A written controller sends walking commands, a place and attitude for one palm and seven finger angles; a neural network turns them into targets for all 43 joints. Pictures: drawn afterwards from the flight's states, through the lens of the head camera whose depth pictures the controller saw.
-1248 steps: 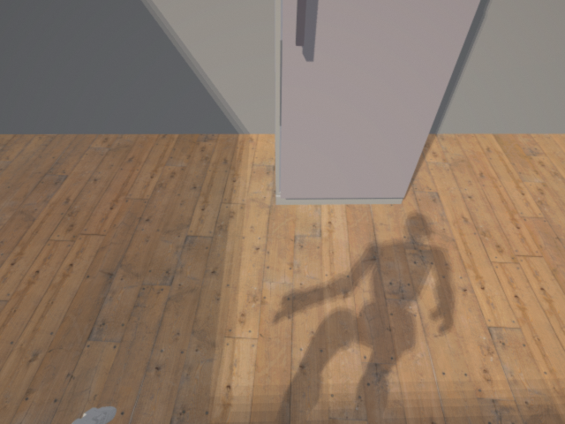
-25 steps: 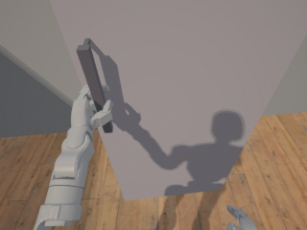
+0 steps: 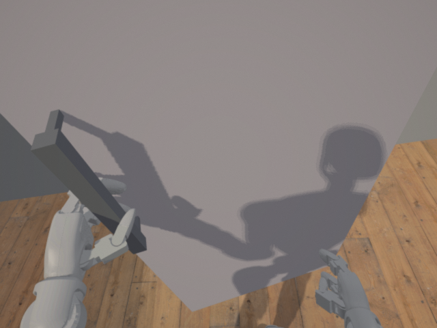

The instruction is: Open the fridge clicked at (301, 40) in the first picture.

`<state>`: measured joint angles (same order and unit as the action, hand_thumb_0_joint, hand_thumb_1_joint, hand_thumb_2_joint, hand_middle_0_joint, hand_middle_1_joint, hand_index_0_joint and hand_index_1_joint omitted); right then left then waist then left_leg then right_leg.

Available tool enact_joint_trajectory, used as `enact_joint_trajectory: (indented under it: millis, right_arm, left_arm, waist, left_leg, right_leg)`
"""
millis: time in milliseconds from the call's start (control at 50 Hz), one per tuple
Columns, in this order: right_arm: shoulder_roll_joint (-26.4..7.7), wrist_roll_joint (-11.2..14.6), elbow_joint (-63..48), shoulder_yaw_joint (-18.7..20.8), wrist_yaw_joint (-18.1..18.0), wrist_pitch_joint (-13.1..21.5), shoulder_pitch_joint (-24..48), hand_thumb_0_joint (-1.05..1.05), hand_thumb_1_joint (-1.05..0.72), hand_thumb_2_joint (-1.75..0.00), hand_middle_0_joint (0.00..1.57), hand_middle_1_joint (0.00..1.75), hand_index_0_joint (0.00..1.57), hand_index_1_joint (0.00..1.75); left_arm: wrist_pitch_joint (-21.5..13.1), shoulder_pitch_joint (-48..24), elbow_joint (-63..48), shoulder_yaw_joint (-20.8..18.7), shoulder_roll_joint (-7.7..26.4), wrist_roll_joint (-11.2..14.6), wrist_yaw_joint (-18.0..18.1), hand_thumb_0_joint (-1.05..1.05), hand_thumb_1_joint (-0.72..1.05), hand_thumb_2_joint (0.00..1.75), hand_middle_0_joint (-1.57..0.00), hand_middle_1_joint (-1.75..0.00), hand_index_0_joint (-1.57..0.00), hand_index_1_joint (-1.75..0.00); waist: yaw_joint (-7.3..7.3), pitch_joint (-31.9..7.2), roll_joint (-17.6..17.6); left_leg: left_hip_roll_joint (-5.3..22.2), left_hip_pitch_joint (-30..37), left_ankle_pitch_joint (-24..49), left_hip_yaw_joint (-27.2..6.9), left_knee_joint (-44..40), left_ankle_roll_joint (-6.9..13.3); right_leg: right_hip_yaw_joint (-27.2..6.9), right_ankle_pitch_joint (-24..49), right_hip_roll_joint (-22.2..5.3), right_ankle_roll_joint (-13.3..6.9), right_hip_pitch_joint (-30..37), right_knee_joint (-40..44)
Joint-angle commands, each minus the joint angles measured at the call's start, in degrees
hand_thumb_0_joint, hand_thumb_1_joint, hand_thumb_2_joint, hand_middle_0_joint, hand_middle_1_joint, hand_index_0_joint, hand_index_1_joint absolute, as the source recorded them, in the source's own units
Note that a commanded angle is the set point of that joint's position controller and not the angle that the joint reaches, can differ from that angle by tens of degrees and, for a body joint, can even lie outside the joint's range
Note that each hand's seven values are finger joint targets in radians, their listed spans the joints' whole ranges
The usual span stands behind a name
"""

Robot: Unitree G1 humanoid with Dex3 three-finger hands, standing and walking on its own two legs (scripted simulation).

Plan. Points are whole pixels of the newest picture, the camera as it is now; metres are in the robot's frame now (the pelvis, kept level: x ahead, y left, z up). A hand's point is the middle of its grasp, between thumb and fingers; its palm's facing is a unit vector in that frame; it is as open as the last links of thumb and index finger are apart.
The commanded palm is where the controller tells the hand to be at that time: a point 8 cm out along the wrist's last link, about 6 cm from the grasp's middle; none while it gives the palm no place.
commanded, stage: walk backward, drawing the door open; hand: left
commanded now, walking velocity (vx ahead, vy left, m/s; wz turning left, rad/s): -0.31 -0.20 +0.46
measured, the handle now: (105, 194) +0.27 +0.17 +0.18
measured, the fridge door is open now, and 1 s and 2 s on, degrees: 11 47 78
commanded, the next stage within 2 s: stop walking and hold the door back in 1.78 s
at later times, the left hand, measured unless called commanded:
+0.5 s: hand out of the picture +0.11 +0.06 +0.14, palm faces +0.57 -0.77 -0.27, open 7.1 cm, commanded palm +0.05 +0.08 +0.14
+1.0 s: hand out of the picture -0.02 -0.10 +0.14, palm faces +0.71 -0.65 -0.25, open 7.2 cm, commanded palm -0.08 -0.09 +0.14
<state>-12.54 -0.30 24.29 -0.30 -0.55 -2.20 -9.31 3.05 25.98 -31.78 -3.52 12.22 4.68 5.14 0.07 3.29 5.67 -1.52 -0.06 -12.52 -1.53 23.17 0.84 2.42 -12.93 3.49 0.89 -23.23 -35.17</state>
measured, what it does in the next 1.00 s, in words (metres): steps to the right, turning left: right foot, then left foot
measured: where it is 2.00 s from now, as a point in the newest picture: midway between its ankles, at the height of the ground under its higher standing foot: outside the picture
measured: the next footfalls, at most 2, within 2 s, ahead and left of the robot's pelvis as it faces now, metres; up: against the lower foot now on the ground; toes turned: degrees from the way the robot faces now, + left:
right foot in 0.06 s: +0.19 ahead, -0.03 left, +0.00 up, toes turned +3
left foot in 0.28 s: -0.01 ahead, +0.04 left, +0.00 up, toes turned +10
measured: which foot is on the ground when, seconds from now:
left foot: down 0.00-0.06, up 0.08-0.26, down 0.28-0.52, up 0.54-0.72, down 0.74-1.00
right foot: up 0.00-0.04, down 0.06-0.26, up 0.28-0.50, down 0.52-0.74, up 0.76-1.00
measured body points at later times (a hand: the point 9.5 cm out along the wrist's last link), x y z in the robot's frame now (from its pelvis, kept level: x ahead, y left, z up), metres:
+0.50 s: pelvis -0.06 -0.21 -0.03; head -0.04 -0.20 +0.42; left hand +0.08 +0.10 +0.15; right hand +0.12 -0.39 -0.13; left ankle -0.05 +0.03 -0.75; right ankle -0.04 -0.37 -0.75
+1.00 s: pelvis -0.13 -0.41 -0.01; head -0.10 -0.37 +0.43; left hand -0.06 -0.07 +0.15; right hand +0.14 -0.47 -0.09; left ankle -0.13 -0.21 -0.75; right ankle -0.01 -0.54 -0.69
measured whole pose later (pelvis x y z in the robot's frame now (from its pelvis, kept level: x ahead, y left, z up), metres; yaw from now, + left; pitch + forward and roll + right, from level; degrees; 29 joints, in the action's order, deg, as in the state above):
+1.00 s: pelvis -0.13 -0.41 -0.01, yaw +35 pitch -2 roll -5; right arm -7.2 -0.7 33.6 -0.4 -2.3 8.3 -8.1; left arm -3.3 11.3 -26.0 -9.8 16.8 2.0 5.4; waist 0.0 8.8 3.1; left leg 7.5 -20.9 -4.3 -7.8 25.9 -3.3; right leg 0.2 -22.8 0.4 4.2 -23.9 -50.9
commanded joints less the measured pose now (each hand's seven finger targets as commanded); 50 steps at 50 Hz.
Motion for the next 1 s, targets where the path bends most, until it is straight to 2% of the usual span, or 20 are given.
enact_joint_trajectory:
  millis: [0, 60, 120, 160, 200, 220, 240, 260, 280, 360, 440, 500, 540, 680, 700, 720, 740, 760, 880, 980]
  right_arm:
    - [-3.76, 0.90, -8.28, 1.31, -2.41, 3.66, 6.16, 0.00, -0.90, -0.90, 0.20, 0.30, 0.20, 0.30]
    - [-1.52, 0.29, -9.09, 0.64, -4.25, 5.93, 2.79, 0.00, -0.90, -0.90, 0.20, 0.30, 0.20, 0.30]
    - [-3.49, 1.56, -4.73, 3.63, -3.18, 5.94, 0.10, 0.00, -0.90, -0.90, 0.20, 0.30, 0.20, 0.30]
    - [-2.55, 2.03, -2.59, 3.24, -2.81, 4.54, -0.40, 0.00, -0.90, -0.90, 0.20, 0.30, 0.20, 0.30]
    - [-3.17, 2.19, -1.61, 2.94, -3.48, 4.56, 0.84, 0.00, -0.90, -0.90, 0.20, 0.30, 0.20, 0.30]
    - [-5.23, 1.11, -0.88, 3.07, -4.06, 5.27, 1.70, 0.00, -0.90, -0.90, 0.20, 0.30, 0.20, 0.30]
    - [-5.77, -1.36, -5.97, 1.82, -3.30, 6.84, 4.69, 0.00, -0.90, -0.90, 0.20, 0.30, 0.20, 0.30]
    - [-0.72, -3.42, -4.93, 0.61, -3.57, 7.04, 5.08, 0.00, -0.90, -0.90, 0.20, 0.30, 0.20, 0.30]
    - [-2.69, -2.06, -1.65, 1.93, -3.45, 6.76, 6.89, 0.00, -0.90, -0.90, 0.20, 0.30, 0.20, 0.30]
    - [-4.93, 0.03, 0.48, 3.72, -2.97, 10.97, 3.29, 0.00, -0.90, -0.90, 0.20, 0.30, 0.20, 0.30]
    - [-5.24, -0.57, 2.53, 3.85, -2.58, 13.50, 1.63, 0.00, -0.90, -0.90, 0.20, 0.30, 0.20, 0.30]
    - [-1.26, 0.08, 3.26, 4.05, -2.55, 13.41, 2.68, 0.00, -0.90, -0.90, 0.20, 0.30, 0.20, 0.30]
    - [-3.51, -0.01, 3.85, 5.67, -3.75, 13.84, 3.68, 0.00, -0.90, -0.90, 0.20, 0.30, 0.20, 0.30]
    - [-2.20, -1.81, 2.04, 3.34, -6.46, 11.89, 1.80, 0.00, -0.90, -0.90, 0.20, 0.30, 0.20, 0.30]
    - [-3.25, -1.67, 2.21, 4.24, -6.65, 12.28, -0.56, 0.00, -0.90, -0.90, 0.20, 0.30, 0.20, 0.30]
    - [-6.27, -1.92, 1.58, 5.22, -6.55, 12.75, 0.09, 0.00, -0.90, -0.90, 0.20, 0.30, 0.20, 0.30]
    - [-5.36, -2.28, 2.69, 4.15, -5.28, 13.41, -1.05, 0.00, -0.90, -0.90, 0.20, 0.30, 0.20, 0.30]
    - [-4.96, -2.67, 4.03, 3.85, -4.43, 14.10, 0.85, 0.00, -0.90, -0.90, 0.20, 0.30, 0.20, 0.30]
    - [-5.06, -0.51, 4.11, 4.34, -3.07, 12.88, 4.27, 0.00, -0.90, -0.90, 0.20, 0.30, 0.20, 0.30]
    - [-4.84, -0.30, 1.68, 4.08, -2.52, 11.97, 5.97, 0.00, -0.90, -0.90, 0.20, 0.30, 0.20, 0.30]
  left_arm:
    - [-6.84, -2.12, -15.59, -6.72, 7.13, -1.56, 0.21, 0.00, 0.90, 0.90, -0.45, -1.40, -0.45, -1.40]
    - [-7.95, 2.76, -8.75, -10.40, 8.98, -1.89, 0.42, 0.00, 0.90, 0.90, -0.45, -1.40, -0.45, -1.40]
    - [-11.46, -3.08, -6.29, -8.90, 6.40, -2.92, 0.23, 0.00, 0.90, 0.90, -0.45, -1.40, -0.45, -1.40]
    - [-12.86, -7.01, -11.42, -9.49, 6.77, -3.55, 0.60, 0.00, 0.90, 0.90, -0.45, -1.40, -0.45, -1.40]
    - [-12.93, -11.42, -13.67, -8.54, 7.12, -3.38, 0.80, 0.00, 0.90, 0.90, -0.45, -1.40, -0.45, -1.40]
    - [-12.91, -12.09, -14.71, -6.70, 6.47, -2.17, 0.58, 0.00, 0.90, 0.90, -0.45, -1.40, -0.45, -1.40]
    - [-13.59, -7.26, -14.89, -7.98, 6.21, -2.36, 2.10, 0.00, 0.90, 0.90, -0.45, -1.40, -0.45, -1.40]
    - [-13.32, -5.24, -13.53, -10.62, 10.25, -5.43, 2.87, 0.00, 0.90, 0.90, -0.45, -1.40, -0.45, -1.40]
    - [-13.89, -9.47, -18.44, -11.54, 11.92, -4.92, 1.87, 0.00, 0.90, 0.90, -0.45, -1.40, -0.45, -1.40]
    - [-13.75, -10.73, -10.61, -10.90, 8.04, -2.86, 3.65, 0.00, 0.90, 0.90, -0.45, -1.40, -0.45, -1.40]
    - [-15.58, -12.63, -12.90, -11.65, 8.04, -2.92, 3.24, 0.00, 0.90, 0.90, -0.45, -1.40, -0.45, -1.40]
    - [-16.78, -13.64, -15.62, -18.95, 17.23, -3.52, 3.07, 0.00, 0.90, 0.90, -0.45, -1.40, -0.45, -1.40]
    - [-16.88, -12.56, -12.33, -21.57, 18.18, -3.87, 3.93, 0.00, 0.90, 0.90, -0.45, -1.40, -0.45, -1.40]
    - [-16.64, -14.49, -15.19, -16.24, 13.21, -2.21, 1.98, 0.00, 0.90, 0.90, -0.45, -1.40, -0.45, -1.40]
    - [-16.59, -16.72, -15.40, -14.68, 12.26, -2.09, 1.91, 0.00, 0.90, 0.90, -0.45, -1.40, -0.45, -1.40]
    - [-16.86, -16.39, -15.26, -12.21, 10.70, -1.92, 1.82, 0.00, 0.90, 0.90, -0.45, -1.40, -0.45, -1.40]
    - [-17.93, -20.73, -17.32, -11.37, 11.71, -3.59, 1.30, 0.00, 0.90, 0.90, -0.45, -1.40, -0.45, -1.40]
    - [-18.37, -20.87, -16.07, -13.51, 13.80, -4.15, 0.64, 0.00, 0.90, 0.90, -0.45, -1.40, -0.45, -1.40]
    - [-14.45, -23.67, -13.87, -12.45, 10.75, -3.50, 1.31, 0.00, 0.90, 0.90, -0.45, -1.40, -0.45, -1.40]
    - [-12.34, -24.62, -11.17, -14.14, 11.89, -2.32, 1.97, 0.00, 0.90, 0.90, -0.45, -1.40, -0.45, -1.40]
  waist:
    - [1.47, -11.17, -4.50]
    - [1.76, -13.17, -18.70]
    - [0.61, -12.46, -24.00]
    - [-1.98, -18.93, -25.13]
    - [-4.62, -16.22, -25.64]
    - [-6.98, -12.31, -4.14]
    - [-5.17, -6.47, 25.95]
    - [-2.32, -3.24, 13.94]
    - [-0.24, -6.41, 9.22]
    - [0.32, 1.57, 3.95]
    - [-0.75, -3.73, 8.76]
    - [-0.64, -10.05, -14.08]
    - [1.43, -16.10, -15.35]
    - [-1.10, -13.07, -11.52]
    - [-3.37, -13.75, -7.25]
    - [-1.87, -13.81, 8.07]
    - [-1.12, -16.01, 8.22]
    - [-1.76, -15.78, 2.98]
    - [-0.50, -9.89, 11.00]
    - [0.58, -10.51, 16.82]
  left_leg:
    - [11.28, -8.29, 34.19, -4.24, 9.69, 2.22]
    - [-2.18, -18.04, -22.03, -1.39, 32.74, 1.57]
    - [-2.54, -19.55, -20.17, -2.99, 44.03, 0.10]
    - [-4.54, -7.96, -20.56, 8.10, 35.54, -0.70]
    - [-3.03, 0.60, -25.50, 13.95, 12.72, 1.55]
    - [5.21, -0.37, -16.28, 4.77, -7.95, 4.97]
    - [26.51, -20.65, -4.49, -27.53, -15.90, 12.49]
    - [32.83, -33.98, 3.81, -37.42, -10.29, 15.55]
    - [30.63, -27.86, 13.18, -23.34, -6.09, 13.26]
    - [17.51, -25.91, 4.26, -12.10, -2.25, 7.48]
    - [10.37, -24.49, -3.63, -13.82, 0.93, 3.74]
    - [-1.20, -27.82, -17.80, 1.68, 31.98, -3.68]
    - [1.88, -31.76, -23.67, -3.10, 50.04, -2.09]
    - [1.89, -13.00, -4.29, 7.32, 6.90, -2.66]
    - [7.14, 0.54, 6.90, -0.27, -0.13, -0.19]
    - [25.03, 8.84, 32.64, -24.43, -5.12, 6.25]
    - [33.62, 11.22, 50.38, -37.63, -3.40, 11.92]
    - [32.96, 7.92, 39.05, -35.60, -4.29, 11.69]
    - [16.26, -15.47, -2.41, -10.14, -7.59, 3.95]
    - [14.49, -27.32, -19.91, -12.03, -11.75, 3.11]
  right_leg:
    - [-2.78, 22.59, -4.94, -0.46, 20.17, 9.76]
    - [-13.11, 43.26, -17.64, -2.83, 18.30, 10.93]
    - [-16.44, 21.59, -17.37, 11.96, 13.54, 20.10]
    - [-2.37, 8.67, -9.50, 23.21, 11.41, 26.44]
    - [7.25, 7.28, -3.59, 18.35, 7.32, 22.39]
    - [8.25, 1.11, -0.68, 14.62, 2.77, -3.40]
    - [-1.26, -18.23, 0.69, 7.35, -2.34, -44.42]
    - [-16.69, -18.35, -4.41, 0.89, -0.06, -55.08]
    - [-18.08, -17.15, -4.53, -3.12, -2.34, -54.70]
    - [-4.61, -14.10, -3.73, 3.03, 0.33, -22.65]
    - [3.46, -10.00, 0.36, 4.73, 13.72, 7.02]
    - [-7.21, 17.57, -17.69, -3.00, 13.72, 15.03]
    - [-15.60, 33.08, -27.15, -10.30, 15.64, 8.74]
    - [4.23, 26.57, -14.91, -4.49, 11.22, -4.72]
    - [4.13, 14.86, -13.11, -1.81, -1.52, -15.06]
    - [3.78, -15.15, -5.46, 2.25, -14.40, -27.37]
    - [-4.65, -24.57, -4.59, 2.89, -17.78, -35.18]
    - [-8.85, -18.30, -5.55, 2.48, -17.37, -37.61]
    - [-3.17, -6.02, -3.67, 3.49, 1.20, -21.93]
    - [3.10, -13.57, 1.19, 3.03, 18.34, -5.63]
